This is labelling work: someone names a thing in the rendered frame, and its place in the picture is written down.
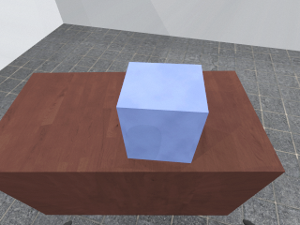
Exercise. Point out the pedestal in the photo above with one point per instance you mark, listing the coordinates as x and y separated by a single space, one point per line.
62 152

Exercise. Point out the carton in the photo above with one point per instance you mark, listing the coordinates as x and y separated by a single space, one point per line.
162 109

